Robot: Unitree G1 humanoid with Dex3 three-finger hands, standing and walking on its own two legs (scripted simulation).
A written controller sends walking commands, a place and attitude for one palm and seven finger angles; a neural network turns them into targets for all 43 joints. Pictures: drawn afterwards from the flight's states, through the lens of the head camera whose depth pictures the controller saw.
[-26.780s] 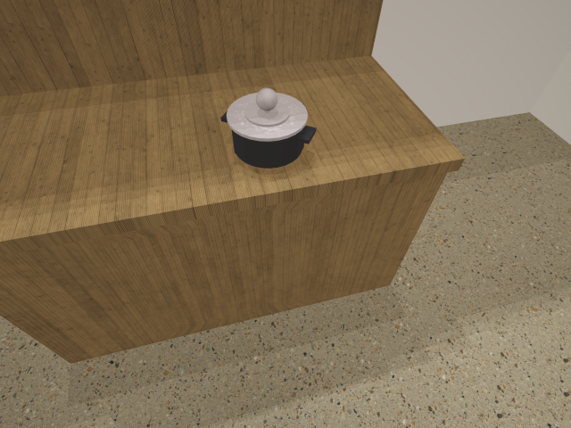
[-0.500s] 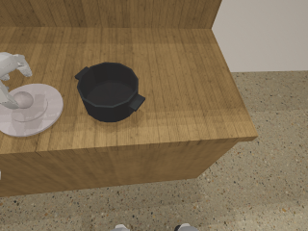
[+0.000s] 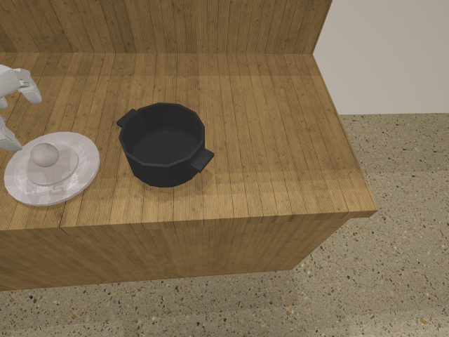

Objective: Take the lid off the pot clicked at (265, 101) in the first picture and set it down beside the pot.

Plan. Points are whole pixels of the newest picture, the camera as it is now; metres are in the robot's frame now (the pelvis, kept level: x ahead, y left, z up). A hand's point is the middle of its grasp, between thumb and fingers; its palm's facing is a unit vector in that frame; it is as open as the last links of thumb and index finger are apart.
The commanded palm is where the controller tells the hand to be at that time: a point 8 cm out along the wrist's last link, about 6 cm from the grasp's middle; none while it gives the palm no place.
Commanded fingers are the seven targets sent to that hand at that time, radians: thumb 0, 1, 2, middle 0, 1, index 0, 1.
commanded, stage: raise the empty hand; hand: left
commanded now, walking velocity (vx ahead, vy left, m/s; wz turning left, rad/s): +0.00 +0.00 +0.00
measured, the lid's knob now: (44, 155) +0.47 +0.35 -0.01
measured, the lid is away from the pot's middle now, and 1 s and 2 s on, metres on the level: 0.24 0.24 0.24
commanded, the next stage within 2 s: draw the hand back to the body in 0.32 s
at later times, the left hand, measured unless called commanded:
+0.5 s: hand out of the picture +0.44 +0.34 +0.14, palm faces -0.41 -0.10 -0.91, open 11.0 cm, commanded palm +0.46 +0.34 +0.20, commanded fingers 0.00 0.03 0.56 -0.32 -0.92 -0.32 -0.92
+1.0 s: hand (16, 124) +0.41 +0.30 +0.15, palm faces +0.02 -0.60 -0.80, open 11.0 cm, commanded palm +0.38 +0.32 +0.20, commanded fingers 0.00 0.03 0.56 -0.32 -0.92 -0.32 -0.92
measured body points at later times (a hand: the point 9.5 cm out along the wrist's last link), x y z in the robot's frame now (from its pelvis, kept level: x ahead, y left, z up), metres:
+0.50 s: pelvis +0.00 -0.01 +0.00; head +0.08 +0.00 +0.45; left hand +0.46 +0.34 +0.19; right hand +0.04 -0.30 -0.11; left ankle -0.01 +0.07 -0.72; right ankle +0.00 -0.20 -0.72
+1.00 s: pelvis +0.00 -0.02 +0.01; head +0.06 -0.02 +0.46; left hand +0.41 +0.33 +0.20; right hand +0.11 -0.28 -0.11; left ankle -0.01 +0.07 -0.72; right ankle +0.00 -0.20 -0.72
